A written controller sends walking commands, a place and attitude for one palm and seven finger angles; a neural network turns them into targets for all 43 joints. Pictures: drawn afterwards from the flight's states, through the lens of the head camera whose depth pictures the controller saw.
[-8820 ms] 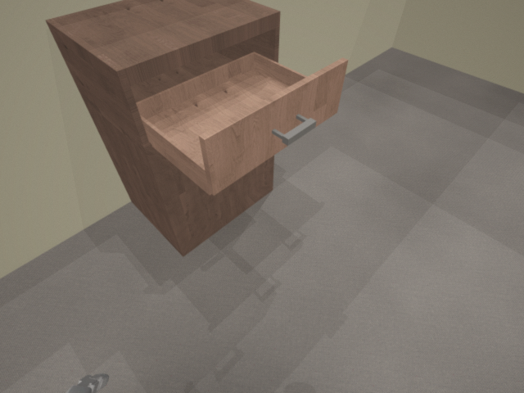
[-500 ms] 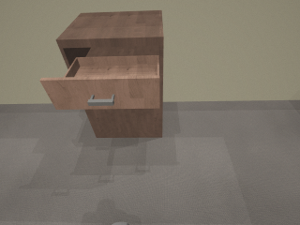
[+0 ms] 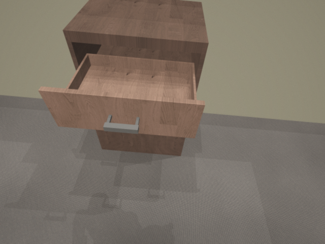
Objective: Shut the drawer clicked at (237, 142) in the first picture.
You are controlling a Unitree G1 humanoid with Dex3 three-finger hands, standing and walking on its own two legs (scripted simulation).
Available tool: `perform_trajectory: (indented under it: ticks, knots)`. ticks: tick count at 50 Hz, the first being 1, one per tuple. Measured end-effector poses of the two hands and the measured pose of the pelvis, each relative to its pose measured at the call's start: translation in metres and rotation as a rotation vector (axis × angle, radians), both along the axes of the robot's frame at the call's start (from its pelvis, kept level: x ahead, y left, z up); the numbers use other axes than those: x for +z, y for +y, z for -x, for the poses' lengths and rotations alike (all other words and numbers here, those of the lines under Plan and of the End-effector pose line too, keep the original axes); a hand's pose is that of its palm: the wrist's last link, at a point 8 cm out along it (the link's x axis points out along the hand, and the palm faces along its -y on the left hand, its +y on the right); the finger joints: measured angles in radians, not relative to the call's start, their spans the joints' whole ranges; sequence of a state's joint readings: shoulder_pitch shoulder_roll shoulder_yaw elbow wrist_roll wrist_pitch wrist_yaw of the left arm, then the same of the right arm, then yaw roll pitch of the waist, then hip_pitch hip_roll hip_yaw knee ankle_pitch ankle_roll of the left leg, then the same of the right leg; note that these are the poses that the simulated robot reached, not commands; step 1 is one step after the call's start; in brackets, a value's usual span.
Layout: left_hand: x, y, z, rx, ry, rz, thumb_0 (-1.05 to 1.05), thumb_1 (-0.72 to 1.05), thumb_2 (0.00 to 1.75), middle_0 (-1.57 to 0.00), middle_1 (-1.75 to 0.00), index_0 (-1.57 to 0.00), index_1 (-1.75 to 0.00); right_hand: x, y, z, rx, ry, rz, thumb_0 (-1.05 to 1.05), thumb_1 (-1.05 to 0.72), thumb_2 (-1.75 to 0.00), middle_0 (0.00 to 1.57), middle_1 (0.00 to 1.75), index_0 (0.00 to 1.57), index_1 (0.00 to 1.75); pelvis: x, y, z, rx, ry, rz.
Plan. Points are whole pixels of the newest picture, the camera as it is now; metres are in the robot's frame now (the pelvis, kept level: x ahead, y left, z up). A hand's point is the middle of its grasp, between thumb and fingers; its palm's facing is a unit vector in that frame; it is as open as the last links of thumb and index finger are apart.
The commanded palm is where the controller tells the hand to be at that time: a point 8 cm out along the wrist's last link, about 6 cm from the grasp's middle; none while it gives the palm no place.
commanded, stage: take the last steps up to it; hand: left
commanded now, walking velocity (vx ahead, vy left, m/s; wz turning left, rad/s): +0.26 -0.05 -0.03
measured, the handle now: (122, 123) +0.48 +0.18 -0.04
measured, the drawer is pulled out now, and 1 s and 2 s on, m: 0.30 0.30 0.30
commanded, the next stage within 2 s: come to a stop and stand still in 0.30 s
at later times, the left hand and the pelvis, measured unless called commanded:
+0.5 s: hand (134, 208) +0.24 +0.10 -0.16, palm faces -0.03 -0.98 -0.20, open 7.4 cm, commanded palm none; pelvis +0.14 -0.06 -0.01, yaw -1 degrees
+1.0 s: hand out of the picture +0.11 +0.19 -0.17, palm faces +0.09 -0.95 -0.29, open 7.4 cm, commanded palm none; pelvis +0.09 -0.01 -0.01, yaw +0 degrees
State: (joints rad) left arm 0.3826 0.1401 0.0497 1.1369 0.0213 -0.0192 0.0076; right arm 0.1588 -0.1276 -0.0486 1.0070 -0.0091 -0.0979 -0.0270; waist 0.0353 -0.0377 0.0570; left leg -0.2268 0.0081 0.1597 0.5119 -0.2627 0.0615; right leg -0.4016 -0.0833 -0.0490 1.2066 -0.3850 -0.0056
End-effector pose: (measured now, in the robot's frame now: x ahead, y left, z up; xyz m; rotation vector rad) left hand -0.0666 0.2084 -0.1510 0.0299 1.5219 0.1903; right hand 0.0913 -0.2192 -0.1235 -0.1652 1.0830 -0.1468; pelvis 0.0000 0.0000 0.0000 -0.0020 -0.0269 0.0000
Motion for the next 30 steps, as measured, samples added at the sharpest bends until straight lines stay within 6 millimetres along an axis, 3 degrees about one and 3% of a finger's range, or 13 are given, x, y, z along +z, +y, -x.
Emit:
perform_trajectory:
  ticks: [4,8,12,17,20,22,25,30]
  knots:
    - [0.007,0.024,-0.093,-0.052,-0.185,-0.046,0.01,0.91,0.9,-0.2,-0.29,-0.19,-0.3,0.007,-0.009,0.004,-0.03,0.038,0.029,-0.03,-0.96,-0.9,0.2,0.3,0.2,0.3,0.007,0.003,-0.023,-0.005,-0.002,-0.006]
    - [0.019,0.03,-0.171,-0.091,-0.324,-0.07,0.01,0.92,0.9,-0.2,-0.29,-0.19,-0.3,0.002,-0.012,0.022,-0.057,0.142,0.019,-0.02,-0.94,-0.9,0.2,0.3,0.2,0.3,0.009,0.001,-0.046,-0.005,-0.004,-0.012]
    - [0.028,0.021,-0.231,-0.146,-0.389,-0.078,0.01,0.92,0.9,-0.19,-0.29,-0.19,-0.3,-0.007,-0.01,0.045,-0.101,0.256,-0.017,-0.01,-0.93,-0.9,0.2,0.3,0.2,0.3,0.008,-0.007,-0.069,-0.008,-0.011,-0.017]
    - [0.03,-0.008,-0.289,-0.221,-0.403,-0.081,0.01,0.91,0.9,-0.2,-0.29,-0.19,-0.3,-0.021,-0.011,0.07,-0.165,0.402,-0.08,0.0,-0.91,-0.9,0.2,0.3,0.2,0.3,0.001,-0.025,-0.101,-0.021,-0.01,-0.029]
    - [0.022,-0.028,-0.313,-0.242,-0.414,-0.086,0.01,0.91,0.9,-0.2,-0.29,-0.19,-0.3,-0.033,-0.018,0.074,-0.187,0.484,-0.118,0.0,-0.91,-0.9,0.2,0.3,0.2,0.3,-0.01,-0.042,-0.124,-0.023,-0.009,-0.035]
    - [0.018,-0.041,-0.316,-0.233,-0.412,-0.086,0.01,0.91,0.9,-0.2,-0.29,-0.19,-0.3,-0.038,-0.026,0.068,-0.188,0.517,-0.131,0.0,-0.91,-0.9,0.2,0.3,0.2,0.3,-0.014,-0.052,-0.132,-0.02,-0.014,-0.023]
    - [0.018,-0.055,-0.303,-0.201,-0.363,-0.078,0.01,0.91,0.9,-0.2,-0.29,-0.19,-0.3,-0.036,-0.04,0.043,-0.173,0.503,-0.121,0.0,-0.91,-0.9,0.2,0.3,0.2,0.3,-0.008,-0.061,-0.14,-0.011,-0.021,-0.02]
    - [0.028,-0.049,-0.288,-0.148,-0.316,-0.138,-0.02,0.95,0.9,-0.2,-0.3,-0.2,-0.3,-0.035,-0.058,-0.011,-0.131,0.408,-0.102,0.0,-0.91,-0.9,0.2,0.3,0.19,0.3,0.0,-0.069,-0.143,-0.002,-0.005,-0.029]
